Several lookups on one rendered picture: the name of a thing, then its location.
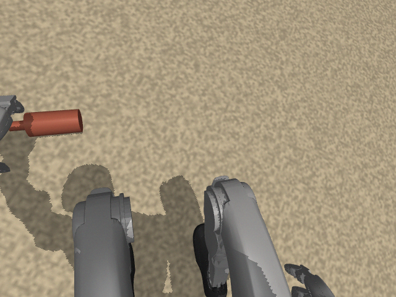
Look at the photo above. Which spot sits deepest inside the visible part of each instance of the left robot hand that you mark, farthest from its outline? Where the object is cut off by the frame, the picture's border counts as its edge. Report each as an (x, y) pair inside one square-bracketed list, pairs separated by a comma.
[(8, 106)]

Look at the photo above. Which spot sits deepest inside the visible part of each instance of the right robot foot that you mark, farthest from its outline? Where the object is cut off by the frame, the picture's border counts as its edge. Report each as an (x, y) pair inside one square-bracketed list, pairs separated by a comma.
[(202, 255)]

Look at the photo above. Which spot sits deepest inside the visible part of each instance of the right robot hand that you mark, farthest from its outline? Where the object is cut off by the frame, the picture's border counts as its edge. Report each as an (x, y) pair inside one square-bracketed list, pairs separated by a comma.
[(315, 286)]

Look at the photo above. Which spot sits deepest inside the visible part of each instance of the bottle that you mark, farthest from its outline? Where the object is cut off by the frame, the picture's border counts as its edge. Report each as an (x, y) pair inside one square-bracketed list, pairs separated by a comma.
[(46, 123)]

